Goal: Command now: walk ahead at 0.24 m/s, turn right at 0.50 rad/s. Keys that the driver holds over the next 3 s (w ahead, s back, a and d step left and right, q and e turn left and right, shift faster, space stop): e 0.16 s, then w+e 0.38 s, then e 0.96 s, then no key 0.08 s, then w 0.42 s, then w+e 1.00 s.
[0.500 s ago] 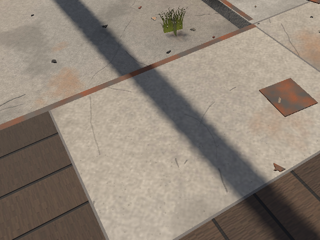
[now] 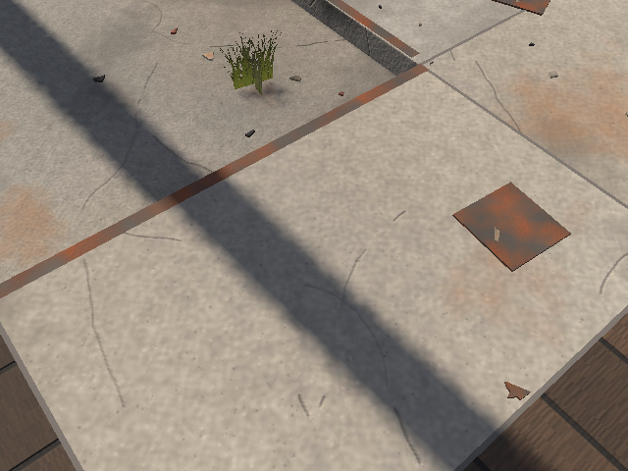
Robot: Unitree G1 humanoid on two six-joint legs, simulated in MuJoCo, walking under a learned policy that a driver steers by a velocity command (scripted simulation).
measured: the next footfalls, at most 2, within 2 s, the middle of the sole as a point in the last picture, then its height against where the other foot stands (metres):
right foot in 0.34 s outside the picture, level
left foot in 0.78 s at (349, 457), level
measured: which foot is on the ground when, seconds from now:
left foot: down 0.00-0.34, up 0.36-0.76, down 0.78-1.00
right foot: up 0.00-0.32, down 0.34-0.78, up 0.80-1.00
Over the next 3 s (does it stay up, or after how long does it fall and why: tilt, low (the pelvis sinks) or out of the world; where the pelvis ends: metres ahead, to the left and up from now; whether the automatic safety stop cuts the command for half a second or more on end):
stays up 0.52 -0.70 -0.01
